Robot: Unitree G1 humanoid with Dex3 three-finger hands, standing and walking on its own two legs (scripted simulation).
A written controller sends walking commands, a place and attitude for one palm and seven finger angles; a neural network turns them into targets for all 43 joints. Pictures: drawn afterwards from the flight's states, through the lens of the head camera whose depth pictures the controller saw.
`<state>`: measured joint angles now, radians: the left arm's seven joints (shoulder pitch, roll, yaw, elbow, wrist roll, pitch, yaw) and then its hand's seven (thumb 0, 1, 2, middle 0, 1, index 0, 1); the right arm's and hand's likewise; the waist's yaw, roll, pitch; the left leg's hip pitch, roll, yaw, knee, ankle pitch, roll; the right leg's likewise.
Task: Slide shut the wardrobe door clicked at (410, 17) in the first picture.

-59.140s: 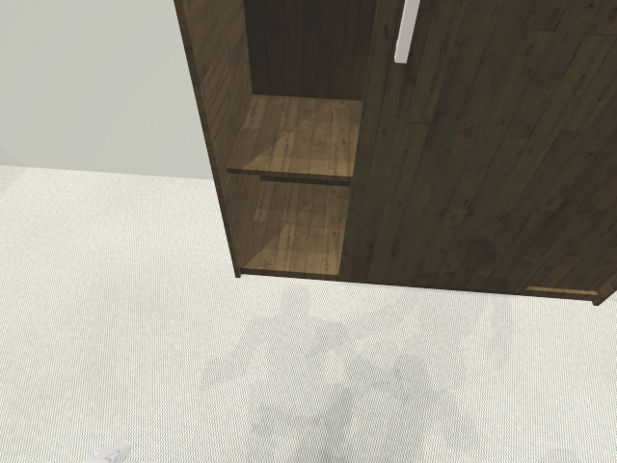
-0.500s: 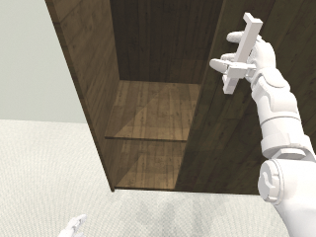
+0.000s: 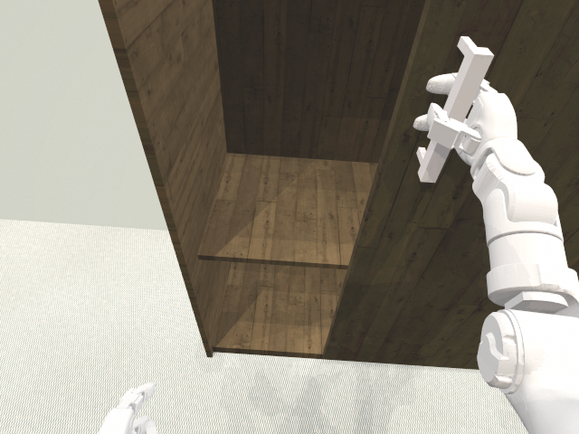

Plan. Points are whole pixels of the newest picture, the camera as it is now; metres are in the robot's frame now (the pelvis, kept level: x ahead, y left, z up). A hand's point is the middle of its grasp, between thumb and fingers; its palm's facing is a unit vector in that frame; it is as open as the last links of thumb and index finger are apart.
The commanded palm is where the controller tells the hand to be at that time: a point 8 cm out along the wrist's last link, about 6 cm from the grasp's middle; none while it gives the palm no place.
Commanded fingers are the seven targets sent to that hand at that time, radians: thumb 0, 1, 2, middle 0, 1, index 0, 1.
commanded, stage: grip the handle and tug to test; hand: right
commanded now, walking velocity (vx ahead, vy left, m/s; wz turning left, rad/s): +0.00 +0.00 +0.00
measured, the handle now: (445, 114) +0.49 -0.16 +0.24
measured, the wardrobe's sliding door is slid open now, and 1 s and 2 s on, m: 0.38 0.38 0.32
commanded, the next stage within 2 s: tug the door sideways, standing still in 0.52 s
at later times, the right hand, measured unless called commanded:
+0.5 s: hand (436, 126) +0.45 -0.13 +0.24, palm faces -0.03 +1.00 -0.01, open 5.4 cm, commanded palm +0.41 -0.19 +0.24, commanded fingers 0.00 -0.90 -0.90 0.45 1.40 0.45 1.40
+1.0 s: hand (435, 125) +0.45 -0.13 +0.24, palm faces +0.04 +1.00 -0.02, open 5.4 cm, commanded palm +0.43 -0.14 +0.24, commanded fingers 0.00 -0.90 -0.90 0.45 1.40 0.45 1.40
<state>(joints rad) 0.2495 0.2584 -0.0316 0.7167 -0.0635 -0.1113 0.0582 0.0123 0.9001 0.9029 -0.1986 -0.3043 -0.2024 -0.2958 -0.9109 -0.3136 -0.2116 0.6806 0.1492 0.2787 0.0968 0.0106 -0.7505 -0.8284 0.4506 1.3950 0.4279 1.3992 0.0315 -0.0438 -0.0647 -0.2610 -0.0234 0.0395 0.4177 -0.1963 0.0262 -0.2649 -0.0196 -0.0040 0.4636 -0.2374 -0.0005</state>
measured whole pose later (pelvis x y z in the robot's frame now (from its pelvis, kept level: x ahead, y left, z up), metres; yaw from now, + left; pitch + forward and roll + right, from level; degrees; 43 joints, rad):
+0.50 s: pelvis +0.02 -0.01 +0.00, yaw +2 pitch +2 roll +1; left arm 0.23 0.25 -0.03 0.69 -0.06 -0.06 0.05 0.01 0.90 0.90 -0.20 -0.30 -0.20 -0.30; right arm -0.73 -0.29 -0.24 0.39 0.16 0.40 0.08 0.01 -0.78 -0.79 0.42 1.40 0.38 1.40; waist 0.03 -0.05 -0.07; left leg -0.20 -0.03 -0.01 0.38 -0.20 0.02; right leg -0.19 -0.02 -0.05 0.41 -0.25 -0.01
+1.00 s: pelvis +0.03 -0.01 +0.00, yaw -2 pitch +2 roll +1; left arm 0.15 0.23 -0.03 0.73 -0.05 -0.06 0.04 0.01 0.90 0.90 -0.20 -0.30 -0.20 -0.30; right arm -0.83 -0.19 -0.14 0.41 0.14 0.46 -0.01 0.01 -0.74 -0.83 0.43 1.40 0.40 1.40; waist -0.03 -0.05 -0.06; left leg -0.19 0.00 0.06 0.40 -0.23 0.01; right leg -0.20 0.00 0.02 0.44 -0.27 -0.01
